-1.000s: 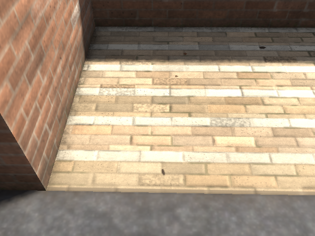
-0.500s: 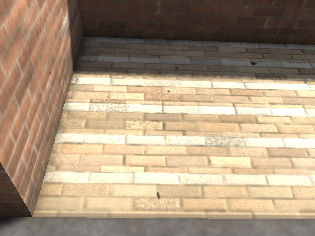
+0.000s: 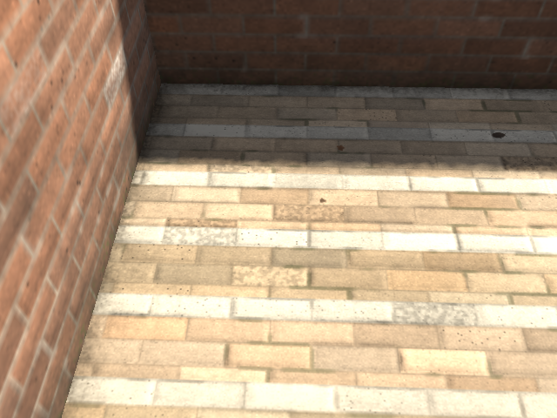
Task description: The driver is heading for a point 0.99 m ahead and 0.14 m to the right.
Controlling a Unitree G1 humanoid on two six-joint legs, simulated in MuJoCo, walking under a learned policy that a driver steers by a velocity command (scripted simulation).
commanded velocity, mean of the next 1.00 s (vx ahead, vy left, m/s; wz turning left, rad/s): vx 0.50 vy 0.00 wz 0.00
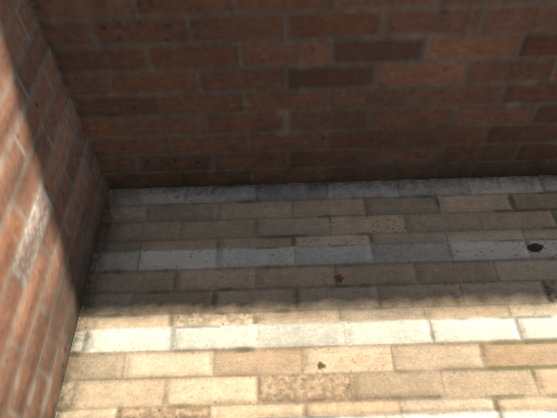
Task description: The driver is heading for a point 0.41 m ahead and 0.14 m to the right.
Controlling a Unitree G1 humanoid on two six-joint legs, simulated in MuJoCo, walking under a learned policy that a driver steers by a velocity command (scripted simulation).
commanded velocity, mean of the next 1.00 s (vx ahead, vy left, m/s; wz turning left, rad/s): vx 0.31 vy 0.00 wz -0.16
